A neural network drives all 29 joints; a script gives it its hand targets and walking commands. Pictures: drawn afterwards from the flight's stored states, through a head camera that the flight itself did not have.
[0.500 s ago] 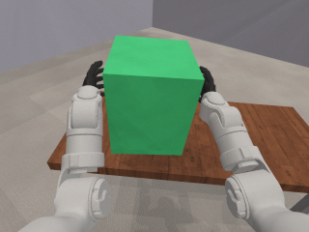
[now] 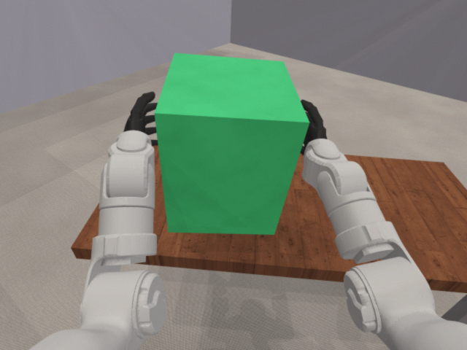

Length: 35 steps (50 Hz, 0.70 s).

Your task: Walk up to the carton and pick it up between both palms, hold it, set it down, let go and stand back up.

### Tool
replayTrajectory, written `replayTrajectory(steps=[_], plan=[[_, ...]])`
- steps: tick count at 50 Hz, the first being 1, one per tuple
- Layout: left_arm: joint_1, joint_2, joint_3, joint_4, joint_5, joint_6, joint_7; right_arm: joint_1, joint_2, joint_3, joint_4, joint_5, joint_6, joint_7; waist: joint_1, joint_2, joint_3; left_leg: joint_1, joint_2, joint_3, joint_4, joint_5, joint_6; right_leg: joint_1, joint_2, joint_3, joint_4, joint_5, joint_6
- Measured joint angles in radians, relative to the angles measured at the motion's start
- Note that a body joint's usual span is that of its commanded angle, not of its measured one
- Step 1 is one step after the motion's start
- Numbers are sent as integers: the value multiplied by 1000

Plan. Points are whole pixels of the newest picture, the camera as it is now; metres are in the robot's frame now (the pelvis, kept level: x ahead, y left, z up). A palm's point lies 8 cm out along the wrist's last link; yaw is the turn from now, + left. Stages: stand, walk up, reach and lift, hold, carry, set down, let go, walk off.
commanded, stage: hold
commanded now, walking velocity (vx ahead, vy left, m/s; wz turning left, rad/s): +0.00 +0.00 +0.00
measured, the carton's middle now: (226, 146) +0.41 +0.00 +0.18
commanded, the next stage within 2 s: none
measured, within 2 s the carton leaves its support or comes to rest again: neither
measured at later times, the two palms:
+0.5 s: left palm (139, 136) +0.37 +0.14 +0.23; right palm (315, 144) +0.36 -0.15 +0.22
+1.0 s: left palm (134, 138) +0.37 +0.15 +0.23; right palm (310, 145) +0.36 -0.14 +0.22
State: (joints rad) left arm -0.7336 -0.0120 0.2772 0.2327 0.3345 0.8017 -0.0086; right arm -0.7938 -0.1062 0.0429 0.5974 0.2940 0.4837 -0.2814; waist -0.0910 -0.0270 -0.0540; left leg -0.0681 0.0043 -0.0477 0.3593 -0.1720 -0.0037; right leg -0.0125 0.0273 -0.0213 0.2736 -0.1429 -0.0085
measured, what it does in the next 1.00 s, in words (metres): stands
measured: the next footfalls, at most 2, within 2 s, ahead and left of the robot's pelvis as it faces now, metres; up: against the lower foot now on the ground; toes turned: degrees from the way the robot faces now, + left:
none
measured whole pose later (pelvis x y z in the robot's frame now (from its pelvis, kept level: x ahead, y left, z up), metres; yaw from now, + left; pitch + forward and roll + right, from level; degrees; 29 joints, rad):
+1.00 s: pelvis +0.00 +0.00 +0.00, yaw +0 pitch -7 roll -1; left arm -0.75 -0.01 0.30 0.23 0.35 0.81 -0.02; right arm -0.80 -0.08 0.02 0.61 0.28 0.49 -0.28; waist -0.10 -0.03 -0.04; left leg -0.06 0.00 -0.05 0.35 -0.16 0.00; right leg 0.00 0.02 -0.02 0.27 -0.14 -0.01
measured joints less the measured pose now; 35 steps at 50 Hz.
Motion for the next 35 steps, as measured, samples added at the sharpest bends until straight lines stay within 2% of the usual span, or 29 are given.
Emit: replayTrajectory(steps=[10, 20, 32, 35], plan=[[-9, 2, 19, 15, 2, 3, -6, -21, 18, -27, 24, -11, 8, 1, 0, -13, -5, -2, -3, 0, -8, 8, 2, -5, -3, 0, 0, 3, 0], [-40, 0, 17, 54, 16, -5, -4, -32, 19, -57, 46, -22, 1, 13, -5, -2, 0, -12, -8, 2, -6, 10, 5, -16, -7, 2, 4, 4, 4], [-35, -3, 22, 56, 12, -4, 1, -42, 7, -33, 65, -13, 0, 15, -2, -7, 2, 5, -3, 8, -19, 9, 4, -4, -3, 9, -4, 3, 2], [-14, -2, 10, 23, 4, 0, 3, -22, 0, -9, 35, -2, -1, 7, -3, -11, -10, -5, -3, 6, -16, 7, 2, -13, -2, 6, -1, 0, 0]])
